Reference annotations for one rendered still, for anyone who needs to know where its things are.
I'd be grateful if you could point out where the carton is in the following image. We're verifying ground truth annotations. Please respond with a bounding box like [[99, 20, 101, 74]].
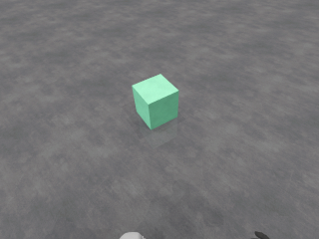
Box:
[[132, 74, 179, 130]]

